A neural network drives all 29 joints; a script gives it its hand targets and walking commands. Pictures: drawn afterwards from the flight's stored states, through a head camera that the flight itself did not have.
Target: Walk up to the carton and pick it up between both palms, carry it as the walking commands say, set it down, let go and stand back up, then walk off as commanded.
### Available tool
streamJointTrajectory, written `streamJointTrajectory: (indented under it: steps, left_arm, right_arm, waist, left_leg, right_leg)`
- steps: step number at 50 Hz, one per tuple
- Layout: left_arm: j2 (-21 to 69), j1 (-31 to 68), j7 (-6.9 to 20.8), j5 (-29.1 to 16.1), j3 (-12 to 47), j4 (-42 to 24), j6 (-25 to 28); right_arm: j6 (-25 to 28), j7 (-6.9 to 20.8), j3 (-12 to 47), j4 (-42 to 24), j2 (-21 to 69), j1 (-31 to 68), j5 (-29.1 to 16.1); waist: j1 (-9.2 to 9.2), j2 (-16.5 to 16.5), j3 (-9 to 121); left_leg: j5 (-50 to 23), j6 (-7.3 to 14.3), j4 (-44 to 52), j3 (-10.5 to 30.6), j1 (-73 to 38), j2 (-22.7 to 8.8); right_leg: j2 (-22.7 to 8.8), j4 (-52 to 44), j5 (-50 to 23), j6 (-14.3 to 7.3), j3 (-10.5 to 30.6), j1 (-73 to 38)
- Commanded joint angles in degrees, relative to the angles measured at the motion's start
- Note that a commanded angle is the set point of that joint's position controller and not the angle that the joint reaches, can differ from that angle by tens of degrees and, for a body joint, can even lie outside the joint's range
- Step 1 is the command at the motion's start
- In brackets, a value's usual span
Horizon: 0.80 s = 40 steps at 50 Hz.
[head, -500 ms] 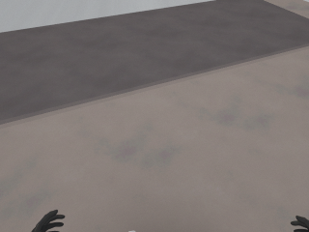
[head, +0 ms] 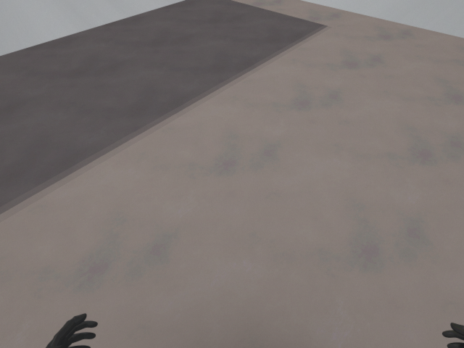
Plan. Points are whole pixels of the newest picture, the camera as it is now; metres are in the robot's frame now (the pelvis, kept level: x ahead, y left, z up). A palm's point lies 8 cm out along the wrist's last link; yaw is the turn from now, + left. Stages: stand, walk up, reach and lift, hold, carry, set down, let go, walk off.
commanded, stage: walk up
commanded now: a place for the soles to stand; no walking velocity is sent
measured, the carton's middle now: out of the picture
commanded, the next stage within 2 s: none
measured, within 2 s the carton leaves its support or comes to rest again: neither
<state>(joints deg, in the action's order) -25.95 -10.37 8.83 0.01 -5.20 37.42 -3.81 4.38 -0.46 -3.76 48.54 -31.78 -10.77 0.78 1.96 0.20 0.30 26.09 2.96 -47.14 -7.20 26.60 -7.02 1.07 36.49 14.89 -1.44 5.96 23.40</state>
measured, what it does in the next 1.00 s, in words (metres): walks ahead, turning right: left foot, then right foot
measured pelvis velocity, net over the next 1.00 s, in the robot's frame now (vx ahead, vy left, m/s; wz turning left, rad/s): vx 0.17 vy -0.15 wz -0.86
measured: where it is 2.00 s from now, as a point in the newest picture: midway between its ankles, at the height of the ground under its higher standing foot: (367, 306)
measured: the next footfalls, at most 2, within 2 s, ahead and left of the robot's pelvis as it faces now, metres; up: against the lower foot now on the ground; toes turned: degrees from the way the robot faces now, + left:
left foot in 0.04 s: +0.10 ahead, +0.11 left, +0.00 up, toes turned +5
right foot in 0.38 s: +0.05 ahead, -0.22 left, +0.00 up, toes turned -26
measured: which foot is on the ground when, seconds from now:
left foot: up 0.00-0.02, down 0.04-0.38, up 0.40-0.52, down 0.54-0.84, up 0.86-1.00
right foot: down 0.00-0.06, up 0.08-0.36, down 0.38-0.54, up 0.56-0.82, down 0.84-1.00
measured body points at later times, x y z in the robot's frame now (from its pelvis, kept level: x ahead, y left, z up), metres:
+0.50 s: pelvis +0.05 -0.05 +0.00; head +0.05 -0.04 +0.45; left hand +0.32 +0.19 -0.08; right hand +0.00 -0.44 -0.05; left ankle +0.08 +0.07 -0.70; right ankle +0.01 -0.20 -0.72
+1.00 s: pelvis +0.17 -0.15 +0.00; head +0.20 -0.15 +0.45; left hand +0.53 -0.06 -0.09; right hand -0.05 -0.47 -0.06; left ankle +0.24 -0.06 -0.70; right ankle +0.10 -0.27 -0.72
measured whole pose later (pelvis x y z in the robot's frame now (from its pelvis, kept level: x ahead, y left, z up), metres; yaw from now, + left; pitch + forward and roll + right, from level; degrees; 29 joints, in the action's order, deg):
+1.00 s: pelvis +0.17 -0.15 +0.00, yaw -49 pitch -2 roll -3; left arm -27.8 -4.9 7.4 0.0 -6.4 44.9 -0.7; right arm 6.9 0.9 -3.7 48.8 -30.0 -14.1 0.8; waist 0.2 0.9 -4.5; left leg 29.4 -0.5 -53.2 -5.7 19.8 -8.4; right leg 2.0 37.0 16.0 -2.3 -1.0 19.5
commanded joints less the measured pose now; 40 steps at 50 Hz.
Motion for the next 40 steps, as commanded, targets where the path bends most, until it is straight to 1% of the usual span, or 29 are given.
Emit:
streamJointTrajectory:
  steps: [1,2,3,4,5,6,8,9,15,16,17,18,19,20,21,22,24,25,26,27,28,29,30,31,32,33,36,38,40]
  left_arm:
    - [-14.91,8.7,0.35,3.44,-4.29,-6.27,1.08]
    - [-12.15,10.69,0.53,3.17,-2.88,-7.19,1.15]
    - [-7.66,12.92,0.71,3.28,-1.66,-7.83,1.31]
    - [-6.65,10.25,0.23,4.19,-1.52,-7.6,1.49]
    - [-12.25,9.42,0.3,4.7,-3.0,-5.4,1.95]
    - [-13.64,9.05,0.84,3.77,-4.09,-4.35,2.39]
    - [-13.63,6.79,2.04,3.28,-5.64,-2.7,2.27]
    - [-13.86,7.77,2.76,3.41,-5.92,-2.66,2.25]
    - [-10.2,8.23,2.25,2.61,-5.0,-2.18,2.19]
    - [-9.78,6.41,1.92,2.52,-5.06,-2.14,2.41]
    - [-10.08,3.96,1.38,2.82,-5.45,-0.94,2.62]
    - [-12.09,-1.66,0.71,3.29,-6.1,0.97,2.97]
    - [-16.32,-6.66,-0.19,3.73,-7.29,2.56,3.04]
    - [-22.64,-4.27,-0.95,3.42,-7.98,0.93,2.75]
    - [-23.55,-0.94,-0.97,2.58,-8.2,0.39,2.21]
    - [-21.79,3.28,-0.88,2.02,-7.26,-0.55,1.96]
    - [-18.94,8.54,-0.39,2.06,-6.08,-1.13,1.74]
    - [-17.8,9.17,-0.11,1.98,-5.4,-0.75,1.72]
    - [-16.96,11.03,0.11,2.07,-4.93,-1.14,1.87]
    - [-14.2,14.79,0.25,2.31,-3.75,-2.7,2.08]
    - [-8.06,16.97,0.56,2.07,-2.57,-3.94,2.7]
    - [-8.91,16.82,0.09,3.0,-2.71,-3.36,3.66]
    - [-13.03,16.9,0.06,2.84,-3.39,-2.13,4.41]
    - [-12.24,15.88,0.61,2.04,-3.62,-0.86,4.78]
    - [-11.79,16.82,1.1,2.69,-3.79,-2.02,4.66]
    - [-11.31,16.96,1.65,2.98,-3.95,-1.54,4.43]
    - [-8.81,18.15,3.1,2.16,-3.06,-1.4,4.05]
    - [-9.14,15.51,3.01,1.96,-2.98,0.25,4.24]
    - [-10.44,6.76,1.87,1.63,-3.66,2.51,4.55]
  right_arm:
    - [2.39,-0.59,-4.59,2.29,-9.14,-7.46,-0.73]
    - [2.85,-0.89,-5.01,2.13,-10.09,-11.31,-0.15]
    - [3.21,-1.36,-6.67,2.49,-15.07,-17.34,0.94]
    - [3.57,-1.8,-8.1,0.67,-19.98,-13.48,1.33]
    - [4.03,-1.74,-7.62,-1.37,-18.55,-7.28,0.26]
    - [4.47,-1.56,-6.73,-1.41,-16.95,-5.39,-0.06]
    - [4.28,-1.57,-6.85,-0.93,-16.15,-2.19,1.4]
    - [4.19,-1.38,-6.9,-0.61,-15.53,-1.04,1.84]
    - [3.32,0.3,-6.46,-0.15,-15.99,0.55,1.74]
    - [3.02,0.4,-6.27,-0.3,-15.91,1.09,1.79]
    - [2.61,0.71,-6.04,-0.03,-15.72,1.55,1.56]
    - [2.13,0.81,-5.3,-0.48,-13.52,3.01,1.77]
    - [1.76,0.95,-3.9,-2.06,-9.85,4.82,1.59]
    - [1.98,0.82,-2.7,-4.69,-8.0,6.03,1.02]
    - [2.47,0.63,-2.84,-6.1,-11.23,8.73,-0.15]
    - [3.04,0.52,-3.61,-4.75,-13.19,6.31,-0.39]
    - [3.69,0.19,-4.37,-2.03,-12.7,0.64,-0.16]
    - [3.9,0.11,-4.43,-0.64,-12.22,-2.07,-0.13]
    - [4.05,-0.15,-4.6,0.47,-11.44,-6.91,-0.16]
    - [4.58,-0.68,-5.19,1.99,-12.18,-13.91,0.24]
    - [4.77,-1.22,-7.13,2.91,-18.78,-21.22,1.67]
    - [5.23,-1.63,-7.98,0.02,-21.41,-12.98,1.37]
    - [5.76,-1.63,-6.7,-1.25,-19.04,-9.23,0.01]
    - [5.65,-1.54,-5.73,-1.34,-16.27,-6.97,-0.2]
    - [4.77,-0.92,-5.78,-1.55,-16.53,-8.89,-0.32]
    - [4.56,-0.86,-5.66,-1.83,-15.48,-8.48,0.25]
    - [3.78,0.01,-5.8,-2.94,-15.25,-7.59,-0.2]
    - [3.08,0.27,-6.02,-3.31,-15.56,-5.43,-0.31]
    - [2.31,0.54,-5.52,-3.89,-14.92,-2.02,-0.49]
  waist:
    - [-2.57,12.05,3.86]
    - [-5.93,7.01,4.73]
    - [-9.4,-2.99,6.87]
    - [-7.43,-14.11,6.55]
    - [-5.48,-5.55,4.71]
    - [-3.89,-1.68,4.04]
    - [-2.85,-6.9,5.75]
    - [-3.26,-5.62,5.51]
    - [-2.47,-5.73,7.74]
    - [-1.56,-7.19,7.97]
    - [0.18,-5.41,8.39]
    - [3.33,-0.38,8.74]
    - [6.58,12.66,4.61]
    - [6.3,22.02,0.27]
    - [5.18,14.41,-0.74]
    - [2.56,9.26,-1.4]
    - [0.25,11.73,-0.06]
    - [-0.98,10.68,0.15]
    - [-3.74,8.57,0.3]
    - [-8.39,4.48,2.3]
    - [-12.46,-9.35,4.85]
    - [-9.86,-12.16,2.07]
    - [-7.8,-2.82,2.92]
    - [-6.16,-2.17,2.55]
    - [-7.17,-7.79,3.74]
    - [-6.86,-8.92,1.18]
    - [-7.01,-7.32,0.58]
    - [-4.83,-5.97,2.8]
    - [0.3,-5.64,6.65]
  left_leg:
    - [-7.5,-1.7,14.1,2.95,-11.74,4.46]
    - [-10.87,-0.67,21.9,2.56,-26.66,5.23]
    - [3.1,2.24,32.68,13.69,-38.74,-4.99]
    - [16.4,5.7,39.62,29.99,-32.76,-24.55]
    - [11.42,8.49,39.39,29.4,-27.26,-28.39]
    - [5.37,8.2,37.44,23.21,-24.6,-25.9]
    - [0.83,6.69,35.48,9.76,-22.96,-21.04]
    - [-1.23,6.36,34.0,5.29,-21.96,-18.72]
    - [-7.73,5.69,28.65,-4.32,-22.18,-18.79]
    - [-8.04,6.0,26.28,-4.22,-21.15,-18.71]
    - [-9.54,5.05,20.42,-7.43,-19.14,-16.86]
    - [-10.15,3.26,7.48,-11.48,-12.91,-12.17]
    - [-0.38,0.34,-6.76,-13.54,1.46,-5.1]
    - [12.63,-2.49,-12.03,-6.17,19.68,3.01]
    - [9.61,-2.61,-9.95,2.93,18.94,0.08]
    - [7.36,-2.43,-6.58,2.42,13.68,-1.2]
    - [5.37,-2.47,0.49,1.21,3.09,0.38]
    - [2.2,-2.04,5.7,-0.05,-3.84,2.26]
    - [-2.73,-0.7,14.46,-0.8,-11.89,3.51]
    - [-6.61,0.62,25.67,0.38,-28.93,3.04]
    - [11.87,5.25,37.29,18.96,-43.32,-13.05]
    - [8.36,9.51,36.77,29.79,-37.13,-27.3]
    - [-1.6,10.95,34.23,27.01,-32.74,-27.7]
    - [-11.71,9.12,32.66,17.19,-32.57,-23.14]
    - [-14.87,6.67,31.87,10.56,-34.58,-20.67]
    - [-20.44,5.6,31.65,5.6,-34.25,-18.97]
    - [-22.51,5.25,32.07,-3.37,-31.28,-16.49]
    - [-26.72,5.06,28.57,-7.59,-28.91,-14.91]
    - [-35.18,4.77,16.1,-11.72,-22.56,-12.07]
  right_leg:
    - [-5.69,-18.19,15.97,-12.01,19.16,6.14]
    - [-2.31,-13.86,13.67,-7.28,12.27,16.33]
    - [3.99,-4.59,11.31,0.06,0.3,28.38]
    - [-0.34,13.05,5.08,0.25,-1.3,31.17]
    - [-5.18,18.55,3.33,1.87,-0.73,27.52]
    - [-7.09,19.2,1.36,2.85,-0.67,24.0]
    - [-9.43,14.51,2.13,3.35,-1.86,18.03]
    - [-9.11,13.39,2.19,3.45,-4.54,15.92]
    - [-7.46,0.98,3.82,0.86,-11.32,6.71]
    - [-6.65,-0.85,5.02,0.42,-12.36,4.39]
    - [-4.88,-5.13,5.09,-0.21,-13.88,-0.41]
    - [-3.46,-9.87,6.4,-1.75,-11.16,-8.18]
    - [-5.74,-15.06,13.57,-5.87,0.63,-12.75]
    - [-11.55,-25.48,26.56,-12.72,26.42,-16.38]
    - [-15.48,-28.2,36.44,-16.38,32.68,-13.42]
    - [-15.2,-26.2,35.12,-15.0,27.71,-9.83]
    - [-10.7,-21.25,25.77,-13.2,19.78,-3.39]
    - [-8.91,-19.05,22.89,-12.71,17.52,1.5]
    - [-7.93,-15.88,21.63,-11.53,15.88,6.65]
    - [-3.88,-7.31,18.25,-6.52,8.25,18.02]
    - [4.07,7.46,11.14,1.4,-7.22,33.79]
    - [-3.43,20.48,5.52,1.73,-4.82,37.67]
    - [-7.01,21.57,3.12,2.62,-2.4,32.98]
    - [-8.08,17.98,0.66,2.88,-3.07,29.65]
    - [-7.51,14.51,4.94,2.27,-3.79,26.53]
    - [-6.99,14.08,5.83,2.01,-4.73,25.47]
    - [-5.81,5.0,-0.01,0.9,-9.14,17.72]
    - [-2.82,-0.27,-0.77,-0.4,-12.62,8.27]
    - [1.11,-4.54,-1.35,-2.5,-16.31,-7.6]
